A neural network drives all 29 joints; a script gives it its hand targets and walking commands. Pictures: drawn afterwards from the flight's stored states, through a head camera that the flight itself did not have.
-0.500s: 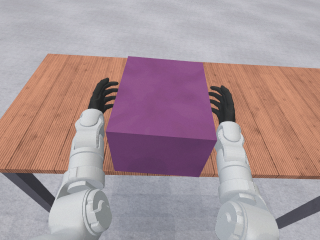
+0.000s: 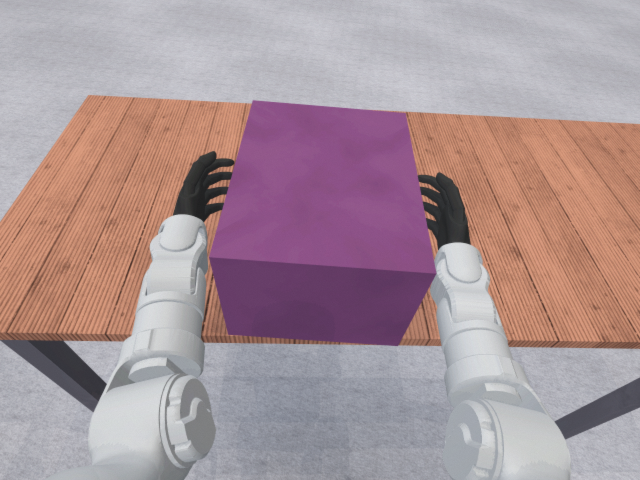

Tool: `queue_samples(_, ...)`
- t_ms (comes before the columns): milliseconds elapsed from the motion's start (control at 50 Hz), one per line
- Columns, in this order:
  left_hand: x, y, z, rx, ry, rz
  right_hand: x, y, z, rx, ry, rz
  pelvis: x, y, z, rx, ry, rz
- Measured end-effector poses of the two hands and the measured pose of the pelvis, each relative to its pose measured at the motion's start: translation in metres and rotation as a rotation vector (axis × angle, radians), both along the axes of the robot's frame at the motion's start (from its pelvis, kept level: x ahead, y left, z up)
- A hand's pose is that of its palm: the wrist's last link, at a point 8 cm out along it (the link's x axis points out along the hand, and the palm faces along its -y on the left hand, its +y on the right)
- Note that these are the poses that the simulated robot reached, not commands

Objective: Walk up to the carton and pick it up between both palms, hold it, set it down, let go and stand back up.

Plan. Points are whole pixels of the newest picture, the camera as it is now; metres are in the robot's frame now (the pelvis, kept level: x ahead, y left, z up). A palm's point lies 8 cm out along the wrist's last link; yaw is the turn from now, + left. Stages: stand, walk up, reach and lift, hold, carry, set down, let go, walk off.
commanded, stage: set down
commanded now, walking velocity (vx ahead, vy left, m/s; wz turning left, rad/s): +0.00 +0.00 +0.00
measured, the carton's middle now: (322, 217) +0.46 +0.00 +0.07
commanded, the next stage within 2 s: none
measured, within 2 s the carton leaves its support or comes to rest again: neither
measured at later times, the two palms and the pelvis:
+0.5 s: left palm (162, 205) +0.42 +0.21 +0.12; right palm (488, 222) +0.42 -0.21 +0.11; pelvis -0.01 -0.01 -0.01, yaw +0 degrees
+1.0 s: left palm (145, 139) +0.43 +0.20 +0.21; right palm (519, 172) +0.42 -0.21 +0.20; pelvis -0.02 -0.02 -0.01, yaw +1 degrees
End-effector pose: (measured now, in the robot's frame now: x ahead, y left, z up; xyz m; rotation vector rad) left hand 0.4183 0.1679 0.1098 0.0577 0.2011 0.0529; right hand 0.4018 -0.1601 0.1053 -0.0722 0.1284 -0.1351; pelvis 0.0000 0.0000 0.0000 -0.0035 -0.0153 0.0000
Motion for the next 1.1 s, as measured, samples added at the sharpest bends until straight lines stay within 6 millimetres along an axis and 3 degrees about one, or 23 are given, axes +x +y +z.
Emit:
queue_samples(100,0.004,-0.002,-0.025,0.034,0.071,0.003,-0.003,-0.002,-0.042,0.026,0.162,0.024,-0.002,0.000,-0.002,-0.008,0.078,-0.013)
queue_samples(160,0.011,-0.002,-0.028,0.026,0.069,0.017,0.004,-0.002,-0.047,0.053,0.161,0.012,-0.002,0.000,-0.004,-0.014,0.157,-0.018)
queue_samples(320,0.022,0.015,0.002,0.028,0.020,0.034,0.034,-0.008,0.006,0.042,0.054,0.000,0.000,-0.001,-0.008,-0.023,0.209,-0.016)
queue_samples(460,0.007,0.036,0.007,0.031,0.028,0.045,0.023,-0.043,0.007,0.044,0.133,-0.068,-0.007,-0.007,-0.008,-0.025,0.175,0.006)
queue_samples(620,0.009,0.031,0.029,0.021,-0.007,0.025,0.016,-0.068,0.033,0.064,0.085,-0.044,-0.024,-0.015,-0.010,-0.016,0.213,0.003)
queue_samples(880,0.017,0.033,0.085,-0.013,-0.001,0.034,0.022,-0.050,0.085,0.077,0.082,-0.026,-0.028,-0.021,-0.007,-0.004,0.204,0.020)
queue_samples(1100,0.013,0.036,0.104,0.006,0.000,0.000,0.015,-0.056,0.102,0.097,0.074,-0.029,-0.018,-0.015,-0.003,-0.010,0.117,0.011)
